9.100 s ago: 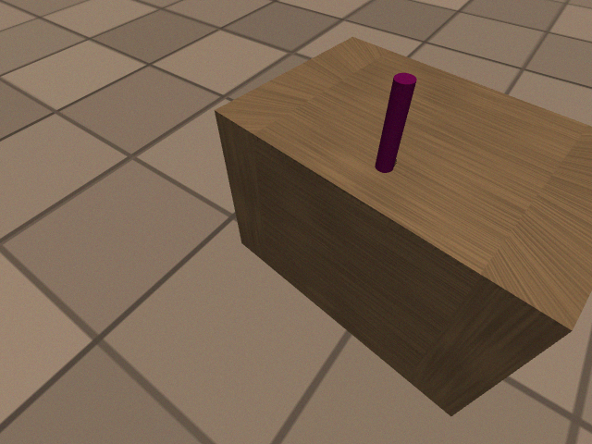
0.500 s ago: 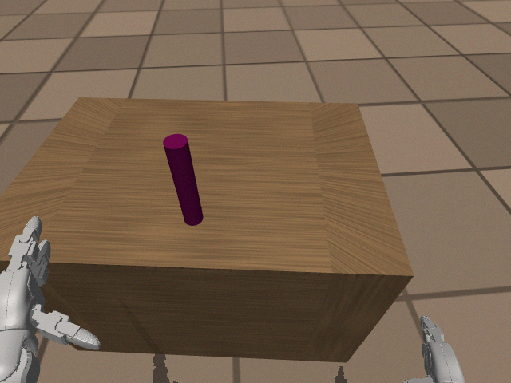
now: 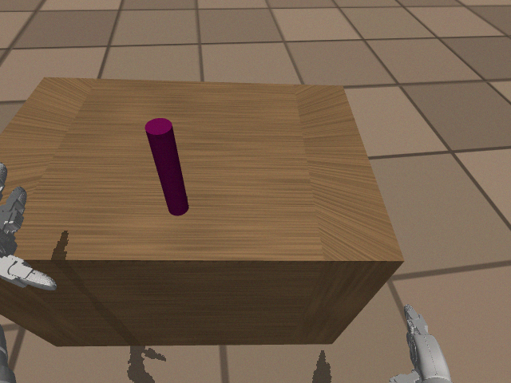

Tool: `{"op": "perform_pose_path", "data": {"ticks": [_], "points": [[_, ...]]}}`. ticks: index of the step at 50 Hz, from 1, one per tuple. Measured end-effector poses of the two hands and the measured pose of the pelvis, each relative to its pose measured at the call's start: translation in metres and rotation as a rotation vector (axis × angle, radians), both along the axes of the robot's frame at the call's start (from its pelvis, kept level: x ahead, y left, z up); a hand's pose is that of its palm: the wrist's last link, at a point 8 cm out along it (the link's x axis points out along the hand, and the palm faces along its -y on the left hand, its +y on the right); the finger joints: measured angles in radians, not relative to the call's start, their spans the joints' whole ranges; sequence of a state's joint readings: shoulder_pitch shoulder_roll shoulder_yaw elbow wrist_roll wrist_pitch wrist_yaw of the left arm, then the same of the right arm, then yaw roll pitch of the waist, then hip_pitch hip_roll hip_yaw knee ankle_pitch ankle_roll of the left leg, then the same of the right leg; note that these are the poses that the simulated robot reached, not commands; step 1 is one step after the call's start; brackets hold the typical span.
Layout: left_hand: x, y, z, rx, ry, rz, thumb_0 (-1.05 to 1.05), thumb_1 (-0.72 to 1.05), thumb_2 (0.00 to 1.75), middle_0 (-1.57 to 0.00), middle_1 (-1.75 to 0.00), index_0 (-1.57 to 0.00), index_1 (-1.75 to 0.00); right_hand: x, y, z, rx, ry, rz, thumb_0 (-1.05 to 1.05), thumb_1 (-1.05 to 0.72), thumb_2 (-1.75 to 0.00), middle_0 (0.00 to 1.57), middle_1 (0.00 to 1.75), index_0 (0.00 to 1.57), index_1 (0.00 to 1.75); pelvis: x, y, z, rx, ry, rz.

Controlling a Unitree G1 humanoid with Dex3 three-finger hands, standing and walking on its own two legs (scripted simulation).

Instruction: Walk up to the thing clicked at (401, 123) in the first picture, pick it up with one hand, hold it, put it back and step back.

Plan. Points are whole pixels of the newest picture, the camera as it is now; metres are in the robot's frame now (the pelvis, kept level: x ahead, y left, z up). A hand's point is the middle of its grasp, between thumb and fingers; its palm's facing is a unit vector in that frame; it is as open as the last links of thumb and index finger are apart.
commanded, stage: go down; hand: left
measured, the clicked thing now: (170, 172) +0.51 +0.16 +0.01
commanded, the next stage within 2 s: none
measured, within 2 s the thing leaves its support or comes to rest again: neither
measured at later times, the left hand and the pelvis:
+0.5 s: hand (30, 207) +0.37 +0.34 +0.09, palm faces +0.10 -0.99 +0.01, open 17.7 cm; pelvis +0.01 +0.00 -0.02, yaw -1 degrees
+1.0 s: hand (28, 197) +0.39 +0.35 +0.08, palm faces +0.10 -0.99 +0.01, open 17.7 cm; pelvis +0.01 +0.00 -0.03, yaw +0 degrees
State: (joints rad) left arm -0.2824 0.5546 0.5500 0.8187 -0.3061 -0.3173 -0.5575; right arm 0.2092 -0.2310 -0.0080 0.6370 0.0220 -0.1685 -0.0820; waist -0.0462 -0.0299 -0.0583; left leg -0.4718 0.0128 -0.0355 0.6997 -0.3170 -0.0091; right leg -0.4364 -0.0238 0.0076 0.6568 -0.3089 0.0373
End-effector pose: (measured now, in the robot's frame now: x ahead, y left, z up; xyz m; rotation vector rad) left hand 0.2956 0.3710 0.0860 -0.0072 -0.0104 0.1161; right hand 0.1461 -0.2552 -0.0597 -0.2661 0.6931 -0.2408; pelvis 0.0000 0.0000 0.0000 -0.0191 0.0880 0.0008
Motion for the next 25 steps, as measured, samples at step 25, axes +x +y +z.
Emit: {"op": "perform_pose_path", "data": {"ticks": [25], "points": [[0.048, 0.019, 0.000, 0.000, 0.020, -0.016, -0.01, -0.60, 0.06, -0.04, -0.04, -0.04, -0.05, 0.001, 0.001, -0.003, -0.038, -0.034, 0.019, -0.01, 0.54, -0.05, 0.06, 0.05, 0.06, 0.05, 0.009, 0.001, -0.016, -0.012, 0.099, -0.008]]}}
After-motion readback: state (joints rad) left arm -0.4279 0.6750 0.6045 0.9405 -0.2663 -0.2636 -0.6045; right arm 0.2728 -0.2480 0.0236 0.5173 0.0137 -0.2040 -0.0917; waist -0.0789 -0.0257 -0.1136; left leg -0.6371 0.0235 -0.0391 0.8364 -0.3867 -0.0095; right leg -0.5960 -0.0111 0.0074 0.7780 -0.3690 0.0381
